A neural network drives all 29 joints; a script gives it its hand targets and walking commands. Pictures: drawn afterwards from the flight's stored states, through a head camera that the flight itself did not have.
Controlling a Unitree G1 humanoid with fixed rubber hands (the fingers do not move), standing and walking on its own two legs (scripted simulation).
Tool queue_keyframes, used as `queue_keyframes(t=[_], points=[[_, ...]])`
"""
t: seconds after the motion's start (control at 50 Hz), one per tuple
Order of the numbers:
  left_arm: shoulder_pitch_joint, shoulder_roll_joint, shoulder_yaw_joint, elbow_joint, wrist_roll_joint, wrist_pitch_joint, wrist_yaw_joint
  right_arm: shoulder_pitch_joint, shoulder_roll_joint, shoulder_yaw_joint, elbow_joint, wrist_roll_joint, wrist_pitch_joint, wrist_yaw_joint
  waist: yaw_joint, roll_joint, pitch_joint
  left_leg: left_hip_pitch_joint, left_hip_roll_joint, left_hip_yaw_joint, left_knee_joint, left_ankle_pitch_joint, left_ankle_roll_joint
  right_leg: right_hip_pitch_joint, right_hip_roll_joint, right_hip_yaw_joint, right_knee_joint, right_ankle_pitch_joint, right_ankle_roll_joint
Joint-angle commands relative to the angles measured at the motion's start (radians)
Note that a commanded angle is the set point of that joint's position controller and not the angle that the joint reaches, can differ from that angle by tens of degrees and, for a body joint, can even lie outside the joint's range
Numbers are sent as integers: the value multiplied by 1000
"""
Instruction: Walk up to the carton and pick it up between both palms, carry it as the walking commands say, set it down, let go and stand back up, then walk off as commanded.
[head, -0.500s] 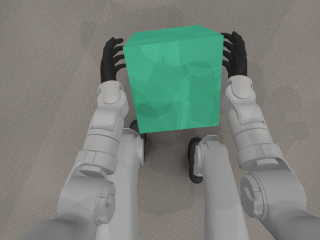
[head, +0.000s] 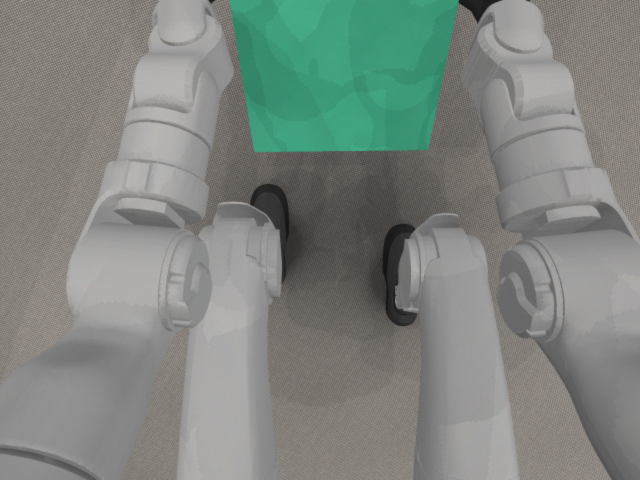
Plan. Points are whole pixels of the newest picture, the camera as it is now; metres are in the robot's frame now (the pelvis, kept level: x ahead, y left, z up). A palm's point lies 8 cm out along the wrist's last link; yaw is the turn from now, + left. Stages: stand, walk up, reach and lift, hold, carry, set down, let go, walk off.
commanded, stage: set down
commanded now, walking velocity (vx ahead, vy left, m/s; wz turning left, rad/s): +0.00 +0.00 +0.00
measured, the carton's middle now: (339, 17) +0.56 +0.03 -0.27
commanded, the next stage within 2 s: none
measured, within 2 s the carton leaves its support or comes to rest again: neither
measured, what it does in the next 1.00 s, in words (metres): lowers itself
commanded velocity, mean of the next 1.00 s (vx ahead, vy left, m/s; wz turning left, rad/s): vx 0.00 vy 0.00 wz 0.00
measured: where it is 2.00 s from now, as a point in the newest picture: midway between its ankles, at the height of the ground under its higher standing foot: (336, 274)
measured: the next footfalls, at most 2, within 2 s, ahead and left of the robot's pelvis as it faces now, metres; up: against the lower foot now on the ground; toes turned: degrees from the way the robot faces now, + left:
none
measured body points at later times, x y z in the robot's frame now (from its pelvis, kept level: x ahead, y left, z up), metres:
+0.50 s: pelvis +0.02 -0.01 -0.06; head +0.39 +0.01 +0.17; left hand +0.57 +0.17 -0.24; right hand +0.58 -0.12 -0.24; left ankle +0.19 +0.12 -0.47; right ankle +0.13 -0.14 -0.47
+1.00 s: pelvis +0.05 -0.01 -0.09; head +0.44 +0.02 +0.14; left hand +0.62 +0.17 -0.27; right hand +0.63 -0.12 -0.27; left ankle +0.19 +0.12 -0.47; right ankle +0.13 -0.14 -0.47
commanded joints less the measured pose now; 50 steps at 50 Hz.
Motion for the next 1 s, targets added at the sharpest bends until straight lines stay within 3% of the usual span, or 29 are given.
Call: queue_keyframes(t=[0.0, 0.04, 0.06, 0.1, 0.12, 0.14, 0.16, 0.2, 0.22, 0.24, 0.26, 0.28, 0.32, 0.36, 0.38, 0.46, 0.48, 0.58, 0.6, 0.64, 0.66, 0.68, 0.72, 0.76, 0.82, 0.86, 0.88, 0.92, 0.98], points=[[-724, -785, -237, -64, 122, -36, -343, -780, 710, 152, -149, -74, -54, 323, -24, 84, -1690, 790, -133, 66, 17, -128, -4, 98, 108, -89, -81, -57, -63], [-676, -870, -250, -71, 151, -25, -359, -800, 753, 201, -207, -74, -46, 368, -12, 76, -1822, 857, -136, 82, 64, -40, -10, 79, 110, -99, -59, -31, -61], [-666, -903, -271, -70, 162, -14, -371, -790, 762, 209, -203, -72, -38, 386, -23, 105, -1857, 887, -134, 81, 71, -22, -13, 66, 107, -107, -38, -20, -58], [-694, -920, -332, -160, 117, 6, -374, -835, 788, 271, -290, -37, -30, 415, -44, 79, -2082, 1051, -130, 57, 99, 65, -9, 96, 104, -126, 2, 50, -56], [-714, -944, -374, -223, 61, 1, -379, -821, 817, 324, -306, -8, -26, 416, -66, 76, -2115, 1045, -124, 86, 128, 168, -13, 138, 108, -141, 2, 109, -52], [-746, -969, -426, -327, 19, -5, -382, -868, 826, 365, -434, 19, -41, 417, -89, 96, -2265, 1124, -135, 71, 156, 299, -10, 152, 116, -154, 34, 202, -44], [-781, -959, -453, -389, -10, -14, -372, -851, 834, 413, -449, 46, -37, 409, -79, 97, -2345, 1169, -136, 79, 185, 394, -11, 157, 120, -150, 43, 254, -41], [-779, -968, -519, -448, -67, -12, -366, -837, 822, 435, -502, 81, -43, 397, -109, 134, -2451, 1298, -136, 60, 219, 593, -17, 113, 118, -145, 59, 363, -43], [-743, -966, -508, -407, -72, -10, -362, -827, 822, 449, -488, 82, -45, 391, -112, 119, -2409, 1314, -136, 52, 222, 604, -12, 87, 116, -148, 67, 356, -35], [-752, -961, -502, -429, -78, -17, -363, -813, 822, 452, -475, 82, -45, 389, -107, 109, -2407, 1257, -137, 60, 240, 608, -10, 108, 126, -138, 69, 369, -41], [-663, -955, -473, -327, -39, -8, -367, -785, 829, 449, -416, 72, -42, 388, -76, 91, -2299, 1219, -129, 63, 236, 575, -4, 71, 117, -133, 70, 334, -34], [-668, -954, -450, -309, -40, -9, -371, -776, 818, 426, -357, 53, -36, 395, -77, 71, -2200, 1135, -127, 70, 231, 484, -7, 41, 115, -129, 76, 278, -40], [-613, -962, -350, -144, 21, -4, -390, -835, 835, 382, -322, 36, -43, 416, -11, 66, -1970, 937, -120, 83, 231, 338, 6, -44, 116, -111, 68, 169, -40], [-667, -915, -288, -96, 55, -9, -419, -843, 826, 300, -251, -16, -39, 432, -9, 43, -1758, 731, -116, 104, 224, 182, 7, -79, 110, -102, 61, 89, -42], [-633, -909, -250, -48, 74, -7, -429, -857, 837, 296, -248, -19, -35, 437, 19, 14, -1710, 661, -112, 111, 218, 129, 15, -56, 105, -102, 68, 65, -39], [-658, -822, -191, -22, 129, -1, -476, -841, 853, 243, -203, -56, -19, 442, 28, -11, -1582, 467, -106, 139, 249, 24, 21, -11, 94, -79, 69, 43, -32], [-647, -794, -160, -10, 147, 4, -482, -857, 839, 245, -207, -57, -6, 438, 50, -16, -1574, 449, -99, 152, 264, 25, 22, 13, 93, -76, 78, 42, -24], [-563, -773, -115, 76, 184, 22, -521, -702, 871, 187, -73, -106, 14, 439, 30, -51, -1371, 318, -90, 142, 270, -18, 32, -81, 92, -85, 87, 21, -25], [-484, -786, -95, 141, 209, 34, -526, -719, 868, 199, -84, -99, 15, 440, 58, -44, -1340, 310, -89, 138, 270, -7, 38, -105, 91, -88, 98, 26, -21], [-479, -773, -100, 106, 209, 41, -543, -614, 882, 173, -12, -132, 31, 442, 23, -62, -1311, 292, -81, 127, 276, 0, 37, -130, 92, -94, 101, 28, -26], [-498, -787, -125, 72, 197, 39, -544, -621, 889, 186, -62, -122, 26, 439, 18, -54, -1381, 319, -79, 132, 291, 55, 33, -104, 93, -92, 110, 85, -28], [-446, -808, -130, 97, 205, 44, -544, -616, 911, 202, -88, -110, 23, 439, 45, -51, -1411, 337, -80, 126, 292, 65, 36, -107, 97, -92, 126, 91, -27], [-440, -813, -138, 89, 216, 53, -552, -559, 935, 198, -30, -119, 40, 445, 45, -40, -1371, 320, -74, 128, 294, 68, 27, -129, 93, -95, 129, 95, -24], [-416, -852, -170, 72, 195, 57, -554, -572, 939, 214, -69, -112, 36, 444, 15, -27, -1425, 359, -79, 121, 309, 122, 29, -154, 103, -101, 137, 116, -33], [-363, -857, -168, 79, 198, 60, -551, -509, 941, 218, -61, -116, 41, 462, 38, -16, -1417, 380, -89, 122, 298, 163, 17, -198, 104, -114, 152, 143, -26], [-321, -898, -173, 103, 206, 63, -551, -464, 967, 209, -41, -117, 44, 471, 33, 0, -1417, 397, -93, 115, 298, 195, 18, -222, 109, -115, 163, 171, -28], [-331, -894, -197, 78, 185, 58, -551, -464, 949, 219, -73, -114, 37, 470, 7, -3, -1448, 404, -95, 111, 310, 217, 18, -241, 110, -125, 167, 178, -26], [-320, -890, -175, 87, 191, 59, -550, -425, 971, 208, -18, -129, 47, 474, 22, -16, -1399, 393, -95, 110, 300, 228, 14, -252, 106, -129, 174, 179, -22], [-300, -921, -191, 98, 183, 61, -545, -409, 940, 192, -18, -126, 40, 481, 0, 26, -1419, 433, -96, 102, 311, 260, 10, -306, 108, -127, 179, 186, -27]])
